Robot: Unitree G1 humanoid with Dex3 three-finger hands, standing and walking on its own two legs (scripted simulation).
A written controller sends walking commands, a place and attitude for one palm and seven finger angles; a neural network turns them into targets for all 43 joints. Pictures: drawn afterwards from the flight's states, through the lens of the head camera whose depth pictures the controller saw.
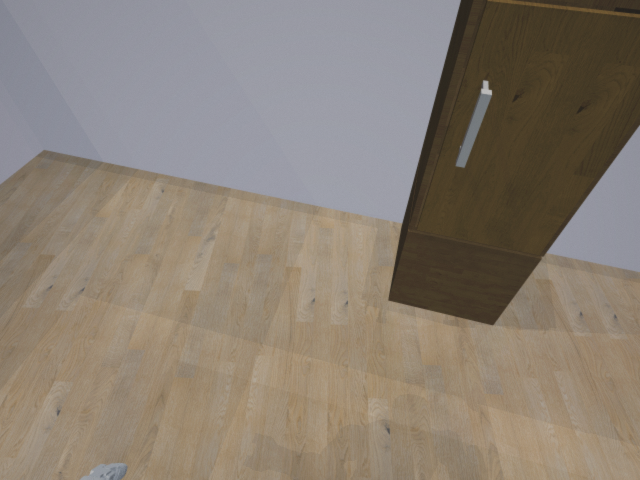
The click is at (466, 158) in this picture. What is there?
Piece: cupboard door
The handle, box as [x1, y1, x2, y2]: [456, 80, 491, 167]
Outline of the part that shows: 487,81 483,80 482,82 482,88 478,96 462,144 459,148 459,152 456,159 457,166 464,167 491,96 491,90 488,89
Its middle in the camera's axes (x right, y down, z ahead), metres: +0.32 -0.24 +0.82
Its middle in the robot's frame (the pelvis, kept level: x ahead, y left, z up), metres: +0.79 -0.28 +0.03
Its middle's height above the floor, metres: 0.80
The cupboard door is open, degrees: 0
